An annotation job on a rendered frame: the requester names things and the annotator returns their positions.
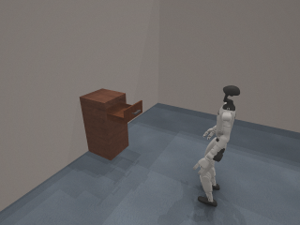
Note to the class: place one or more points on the left robot upper arm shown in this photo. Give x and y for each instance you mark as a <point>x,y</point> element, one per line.
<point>226,119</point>

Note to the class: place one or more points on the robot torso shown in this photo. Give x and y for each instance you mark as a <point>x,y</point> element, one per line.
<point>219,131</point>

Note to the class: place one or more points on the drawer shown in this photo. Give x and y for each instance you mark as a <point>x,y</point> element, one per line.
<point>122,113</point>

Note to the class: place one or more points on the left robot forearm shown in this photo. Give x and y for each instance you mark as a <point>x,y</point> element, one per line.
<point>219,145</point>

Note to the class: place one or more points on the robot right shin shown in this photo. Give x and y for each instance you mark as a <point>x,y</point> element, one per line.
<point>213,173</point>

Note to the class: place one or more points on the left robot hand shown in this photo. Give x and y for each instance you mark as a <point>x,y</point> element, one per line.
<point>202,163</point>

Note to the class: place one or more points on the handle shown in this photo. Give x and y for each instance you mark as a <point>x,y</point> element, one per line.
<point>137,111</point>

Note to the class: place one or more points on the cabinet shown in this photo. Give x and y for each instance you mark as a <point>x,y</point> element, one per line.
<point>105,138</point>

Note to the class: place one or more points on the right robot hand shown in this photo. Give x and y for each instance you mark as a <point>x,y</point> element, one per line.
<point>211,131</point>

